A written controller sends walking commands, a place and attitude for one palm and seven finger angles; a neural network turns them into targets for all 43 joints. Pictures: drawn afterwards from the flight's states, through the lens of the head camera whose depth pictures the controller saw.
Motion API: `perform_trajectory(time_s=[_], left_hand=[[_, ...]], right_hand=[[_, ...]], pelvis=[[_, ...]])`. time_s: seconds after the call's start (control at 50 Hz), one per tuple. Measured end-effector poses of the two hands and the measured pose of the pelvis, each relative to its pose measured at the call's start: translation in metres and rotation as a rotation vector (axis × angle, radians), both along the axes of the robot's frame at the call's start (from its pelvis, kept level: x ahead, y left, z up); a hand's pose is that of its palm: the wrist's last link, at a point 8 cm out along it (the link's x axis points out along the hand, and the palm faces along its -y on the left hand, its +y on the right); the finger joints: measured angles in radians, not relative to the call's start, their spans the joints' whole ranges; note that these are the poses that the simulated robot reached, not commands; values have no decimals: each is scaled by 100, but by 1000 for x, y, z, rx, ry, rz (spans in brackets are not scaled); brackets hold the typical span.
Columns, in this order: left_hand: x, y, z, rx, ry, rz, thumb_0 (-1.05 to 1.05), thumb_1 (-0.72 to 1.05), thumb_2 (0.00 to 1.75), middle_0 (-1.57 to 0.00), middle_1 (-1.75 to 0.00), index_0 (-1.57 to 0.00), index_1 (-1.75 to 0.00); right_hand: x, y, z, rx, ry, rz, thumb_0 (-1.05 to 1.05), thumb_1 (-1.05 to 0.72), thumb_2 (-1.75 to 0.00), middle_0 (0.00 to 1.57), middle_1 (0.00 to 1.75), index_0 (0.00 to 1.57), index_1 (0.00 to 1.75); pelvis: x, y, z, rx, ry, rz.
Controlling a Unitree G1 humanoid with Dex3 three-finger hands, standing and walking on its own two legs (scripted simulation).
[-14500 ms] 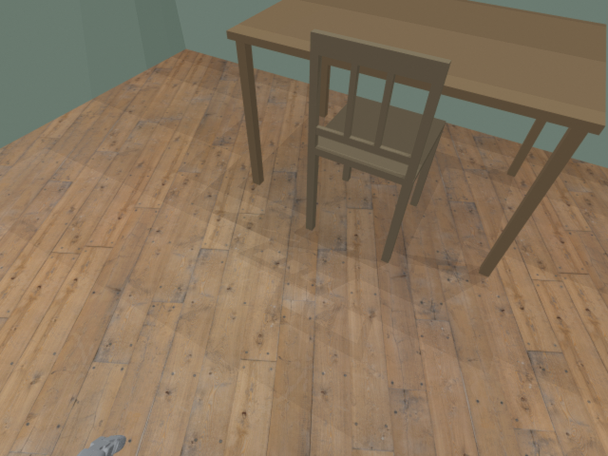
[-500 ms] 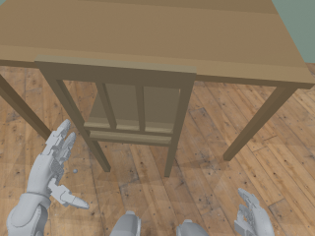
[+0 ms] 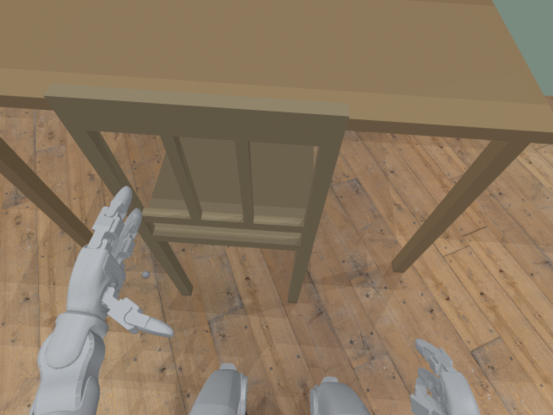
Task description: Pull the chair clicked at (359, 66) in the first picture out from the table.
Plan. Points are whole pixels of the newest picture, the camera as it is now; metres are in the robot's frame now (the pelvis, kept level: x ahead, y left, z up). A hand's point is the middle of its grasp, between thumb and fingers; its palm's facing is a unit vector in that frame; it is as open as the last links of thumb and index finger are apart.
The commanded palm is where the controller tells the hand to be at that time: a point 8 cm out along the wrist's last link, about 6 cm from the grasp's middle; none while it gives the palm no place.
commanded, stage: aim the fingers beside a spindle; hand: left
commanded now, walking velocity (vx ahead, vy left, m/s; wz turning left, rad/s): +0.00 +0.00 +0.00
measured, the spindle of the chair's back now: (184, 180) +0.49 +0.18 -0.02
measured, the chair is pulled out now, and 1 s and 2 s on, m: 0.00 0.00 0.00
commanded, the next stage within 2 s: none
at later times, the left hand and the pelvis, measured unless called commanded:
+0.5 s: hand (170, 261) +0.33 +0.17 +0.01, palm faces -0.07 -1.00 -0.03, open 16.9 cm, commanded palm +0.32 +0.22 +0.02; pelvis +0.00 +0.00 -0.01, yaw -1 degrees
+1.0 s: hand (164, 255) +0.33 +0.17 +0.01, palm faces -0.03 -1.00 -0.06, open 16.9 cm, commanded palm +0.32 +0.21 +0.01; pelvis +0.00 +0.00 -0.02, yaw +0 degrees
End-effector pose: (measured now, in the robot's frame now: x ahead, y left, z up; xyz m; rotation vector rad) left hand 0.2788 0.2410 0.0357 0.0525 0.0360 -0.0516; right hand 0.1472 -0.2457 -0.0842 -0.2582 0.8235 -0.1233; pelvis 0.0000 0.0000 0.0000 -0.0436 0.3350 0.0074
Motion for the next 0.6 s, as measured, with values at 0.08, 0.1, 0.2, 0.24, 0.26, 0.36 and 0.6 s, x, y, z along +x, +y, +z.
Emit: perform_trajectory(time_s=[0.08,0.1,0.2,0.24,0.26,0.36,0.6], left_hand=[[5,-7,-14,-18,52,-20,-1,-50,30,-6,-8,-6,-8],[6,-9,-15,-20,56,-25,-1,-50,30,-6,-8,-6,-8],[13,-14,-9,-14,3,-18,-1,-50,30,-6,-8,-6,-8],[16,-13,-5,-7,-21,-6,-1,-50,30,-6,-8,-7,-8],[18,-12,-6,-4,-25,-1,-1,-50,30,-6,-8,-7,-8],[27,-10,-21,-8,29,2,-1,-50,30,-6,-8,-6,-8],[43,-18,-21,-6,-29,-1,-1,-50,30,-6,-8,-6,-8]], right_hand=[[1,2,-4,3,8,0,1,-90,-89,20,30,20,30],[1,2,-4,3,9,-2,1,-90,-89,20,30,20,30],[0,3,-6,1,20,-5,1,-90,-89,20,30,20,30],[0,3,-7,3,28,-3,1,-90,-89,20,30,20,30],[-1,3,-8,4,33,-2,1,-90,-89,20,30,20,30],[-5,0,-14,4,64,-3,1,-90,-89,20,30,20,30],[-18,-6,-24,-9,114,-29,1,-90,-89,20,30,20,30]], pelvis=[[-1,1,-2,-1,8,-2],[-1,1,-3,-1,9,-3],[-1,1,-4,0,14,-7],[-1,1,-5,1,17,-7],[-1,1,-5,1,18,-7],[-2,0,-9,-1,29,-4],[-3,0,-15,-1,45,-10]])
